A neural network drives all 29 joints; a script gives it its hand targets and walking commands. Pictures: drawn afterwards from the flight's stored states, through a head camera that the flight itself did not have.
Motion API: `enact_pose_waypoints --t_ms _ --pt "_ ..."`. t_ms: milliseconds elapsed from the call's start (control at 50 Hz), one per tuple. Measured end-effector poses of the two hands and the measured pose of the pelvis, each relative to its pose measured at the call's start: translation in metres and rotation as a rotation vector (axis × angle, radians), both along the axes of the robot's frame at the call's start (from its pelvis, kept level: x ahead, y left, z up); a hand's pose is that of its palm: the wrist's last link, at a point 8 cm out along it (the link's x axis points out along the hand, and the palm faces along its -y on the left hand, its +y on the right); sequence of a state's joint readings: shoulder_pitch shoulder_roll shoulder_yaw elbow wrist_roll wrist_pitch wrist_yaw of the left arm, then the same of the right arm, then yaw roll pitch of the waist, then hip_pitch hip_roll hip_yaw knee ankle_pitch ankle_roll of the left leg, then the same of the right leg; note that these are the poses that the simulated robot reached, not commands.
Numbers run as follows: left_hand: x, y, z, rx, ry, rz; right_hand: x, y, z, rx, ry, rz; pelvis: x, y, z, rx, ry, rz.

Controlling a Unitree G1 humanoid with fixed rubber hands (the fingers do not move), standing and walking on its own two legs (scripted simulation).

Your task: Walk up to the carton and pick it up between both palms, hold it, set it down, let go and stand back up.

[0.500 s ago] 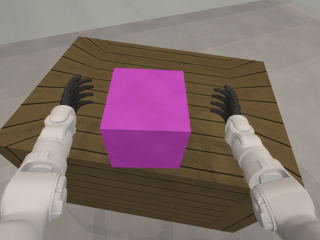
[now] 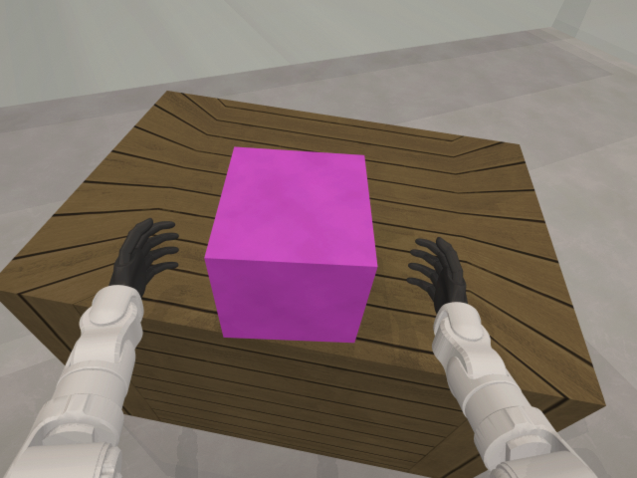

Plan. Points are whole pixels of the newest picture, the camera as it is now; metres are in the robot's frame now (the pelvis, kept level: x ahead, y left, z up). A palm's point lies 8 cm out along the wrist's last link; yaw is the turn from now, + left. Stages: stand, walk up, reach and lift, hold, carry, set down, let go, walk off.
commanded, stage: set down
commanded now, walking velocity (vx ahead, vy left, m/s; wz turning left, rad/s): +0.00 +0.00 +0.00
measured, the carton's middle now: (294, 245) +0.47 +0.05 -0.02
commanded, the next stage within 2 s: let go in 1.76 s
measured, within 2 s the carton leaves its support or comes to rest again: neither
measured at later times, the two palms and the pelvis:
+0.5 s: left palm (119, 361) +0.26 +0.26 -0.01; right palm (452, 367) +0.27 -0.17 -0.01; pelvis +0.00 +0.00 +0.00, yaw +0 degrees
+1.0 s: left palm (113, 409) +0.22 +0.26 -0.03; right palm (461, 416) +0.21 -0.17 -0.04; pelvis +0.00 +0.00 +0.00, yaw -1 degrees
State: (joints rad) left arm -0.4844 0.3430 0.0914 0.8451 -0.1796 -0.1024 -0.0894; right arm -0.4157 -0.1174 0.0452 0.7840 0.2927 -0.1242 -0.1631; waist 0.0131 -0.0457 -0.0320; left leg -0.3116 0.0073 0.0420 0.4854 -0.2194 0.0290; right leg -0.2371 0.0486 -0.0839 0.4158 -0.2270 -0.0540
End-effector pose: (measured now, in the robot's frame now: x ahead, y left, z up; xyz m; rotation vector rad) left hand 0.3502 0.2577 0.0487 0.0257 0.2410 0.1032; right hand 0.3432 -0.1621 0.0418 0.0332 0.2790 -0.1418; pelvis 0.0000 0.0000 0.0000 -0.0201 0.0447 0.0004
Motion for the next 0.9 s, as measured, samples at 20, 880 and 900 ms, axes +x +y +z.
enact_pose_waypoints --t_ms 20,880,900 --pt "-0.004 0.000 -0.003 0.000 0.001 0.001 -0.003 0.000 -0.003 0.002 0.001 0.000 0.000 0.000 0.000 0.000 -0.004 0.000" --pt "-0.127 0.013 -0.074 0.030 0.056 0.019 -0.111 -0.004 -0.071 -0.014 0.037 0.027 0.004 0.004 -0.007 0.004 -0.087 -0.002" --pt "-0.129 0.011 -0.075 0.028 0.066 0.013 -0.114 -0.005 -0.072 -0.018 0.045 0.024 0.004 0.005 -0.006 0.004 -0.092 -0.002"
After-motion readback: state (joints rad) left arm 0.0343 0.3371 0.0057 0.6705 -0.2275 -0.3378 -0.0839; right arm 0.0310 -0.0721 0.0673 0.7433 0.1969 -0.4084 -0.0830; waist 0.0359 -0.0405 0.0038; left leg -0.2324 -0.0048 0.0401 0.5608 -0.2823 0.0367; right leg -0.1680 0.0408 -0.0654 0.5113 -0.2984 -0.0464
